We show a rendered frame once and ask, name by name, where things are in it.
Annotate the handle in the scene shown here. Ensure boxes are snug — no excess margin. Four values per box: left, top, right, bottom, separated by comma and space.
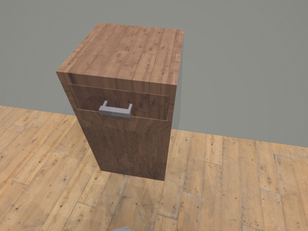
99, 101, 132, 118

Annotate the cabinet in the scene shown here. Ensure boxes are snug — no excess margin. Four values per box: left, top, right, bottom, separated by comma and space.
56, 23, 184, 181

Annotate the drawer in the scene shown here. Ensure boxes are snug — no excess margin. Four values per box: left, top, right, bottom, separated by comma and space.
67, 83, 170, 120

